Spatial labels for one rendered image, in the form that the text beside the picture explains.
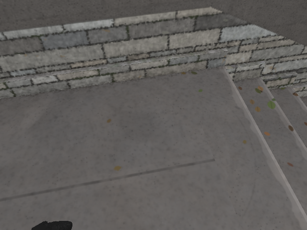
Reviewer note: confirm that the stairs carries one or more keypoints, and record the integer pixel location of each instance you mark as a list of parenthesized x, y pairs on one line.
[(281, 116)]

